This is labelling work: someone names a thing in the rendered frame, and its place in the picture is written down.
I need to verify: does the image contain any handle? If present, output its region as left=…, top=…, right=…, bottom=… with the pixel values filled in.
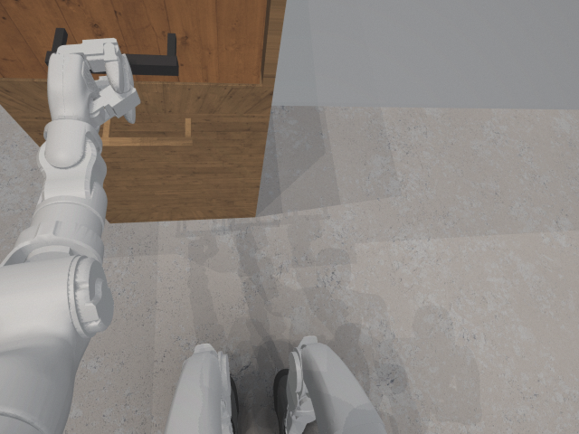
left=101, top=137, right=194, bottom=152
left=45, top=28, right=179, bottom=76

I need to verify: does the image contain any left robot upper arm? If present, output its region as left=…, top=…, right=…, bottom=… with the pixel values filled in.
left=0, top=255, right=114, bottom=434

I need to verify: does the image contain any right robot foot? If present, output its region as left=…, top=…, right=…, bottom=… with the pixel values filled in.
left=273, top=369, right=303, bottom=434

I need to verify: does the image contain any robot left thigh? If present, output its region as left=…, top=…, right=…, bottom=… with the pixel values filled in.
left=164, top=351, right=231, bottom=434

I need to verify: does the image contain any left robot hand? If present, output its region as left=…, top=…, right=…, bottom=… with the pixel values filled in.
left=47, top=38, right=140, bottom=133

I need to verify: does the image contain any cabinet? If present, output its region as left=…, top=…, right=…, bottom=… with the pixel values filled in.
left=0, top=0, right=287, bottom=223

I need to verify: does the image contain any robot left forearm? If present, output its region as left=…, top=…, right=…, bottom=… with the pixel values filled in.
left=0, top=119, right=108, bottom=268

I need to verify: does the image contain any drawer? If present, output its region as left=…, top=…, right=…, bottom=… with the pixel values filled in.
left=0, top=0, right=267, bottom=84

